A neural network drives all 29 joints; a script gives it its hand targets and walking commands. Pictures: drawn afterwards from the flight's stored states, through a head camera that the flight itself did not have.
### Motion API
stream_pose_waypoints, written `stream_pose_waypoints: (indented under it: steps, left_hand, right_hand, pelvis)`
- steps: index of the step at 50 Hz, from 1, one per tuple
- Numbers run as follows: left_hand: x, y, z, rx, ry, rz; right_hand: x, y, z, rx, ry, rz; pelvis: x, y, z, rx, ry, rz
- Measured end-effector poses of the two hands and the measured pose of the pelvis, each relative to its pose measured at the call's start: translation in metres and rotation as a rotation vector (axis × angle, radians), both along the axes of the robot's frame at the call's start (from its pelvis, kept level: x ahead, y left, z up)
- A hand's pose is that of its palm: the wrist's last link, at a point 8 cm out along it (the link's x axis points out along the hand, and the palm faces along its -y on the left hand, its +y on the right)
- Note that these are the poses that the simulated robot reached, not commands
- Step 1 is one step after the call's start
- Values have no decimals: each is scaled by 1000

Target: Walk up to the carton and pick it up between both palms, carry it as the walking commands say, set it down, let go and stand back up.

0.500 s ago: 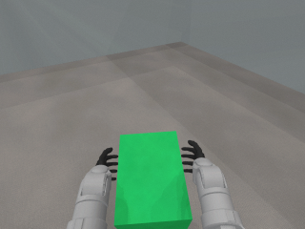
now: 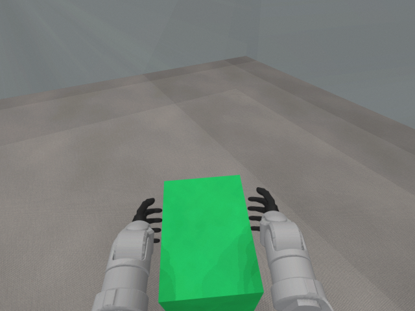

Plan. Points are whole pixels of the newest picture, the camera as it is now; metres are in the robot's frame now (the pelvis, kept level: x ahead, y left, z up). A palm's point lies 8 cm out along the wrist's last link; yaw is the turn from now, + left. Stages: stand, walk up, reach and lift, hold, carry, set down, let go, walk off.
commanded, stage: hold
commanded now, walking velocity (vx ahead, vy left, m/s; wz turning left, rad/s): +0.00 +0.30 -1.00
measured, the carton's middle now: (207, 243) +0.31 -0.01 -0.05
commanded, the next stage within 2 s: carry in 0.02 s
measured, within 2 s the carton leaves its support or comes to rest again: neither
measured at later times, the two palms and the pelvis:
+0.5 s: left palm (159, 209) +0.32 +0.09 +0.07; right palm (291, 231) +0.26 -0.16 +0.07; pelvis -0.02 +0.05 -0.02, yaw -17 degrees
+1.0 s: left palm (158, 218) +0.30 +0.09 +0.06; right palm out of the picture +0.12 -0.10 +0.07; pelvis +0.01 +0.18 +0.00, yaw -49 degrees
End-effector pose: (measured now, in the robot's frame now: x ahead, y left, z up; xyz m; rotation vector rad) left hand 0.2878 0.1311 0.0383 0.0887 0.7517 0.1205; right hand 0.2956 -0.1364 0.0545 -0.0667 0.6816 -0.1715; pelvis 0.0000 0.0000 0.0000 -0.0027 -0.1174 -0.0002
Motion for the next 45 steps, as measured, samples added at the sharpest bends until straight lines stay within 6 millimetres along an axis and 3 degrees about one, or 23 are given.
stream_pose_waypoints:
  steps: [9, 14, 18, 25, 32, 38, 42, 45]
  left_hand:
    - [12, 0, 6, 41, -37, 1]
    - [18, 6, 10, 16, -44, 18]
    - [19, 0, 21, 9, -45, -6]
    - [27, -39, 34, -24, -80, -151]
    - [21, -72, 31, -19, 11, -360]
    - [19, -75, 32, -57, -25, -497]
    - [22, -59, 24, -83, -28, -561]
    - [19, -41, 19, -70, 16, -583]
  right_hand:
    - [2, 6, -2, -11, -42, -87]
    - [-1, 15, 4, 2, -50, -145]
    - [-10, 10, 12, 25, -51, -187]
    - [-39, -26, 19, 48, -97, -337]
    - [-99, -43, 16, 67, -11, -533]
    - [-135, -27, 28, 34, -55, -666]
    - [-145, -1, 28, -9, -50, -719]
    - [-154, 20, 24, -6, 22, -721]
  pelvis:
    - [-7, 13, -13, 14, 108, -27]
    - [-13, 32, -17, 43, 157, -98]
    - [-15, 41, -12, 30, 178, -192]
    - [-15, 47, -22, 23, 216, -296]
    - [-16, 76, -7, 103, 232, -430]
    - [-12, 116, -10, 131, 221, -539]
    - [-3, 148, -20, 125, 208, -625]
    - [3, 163, -14, 99, 197, -727]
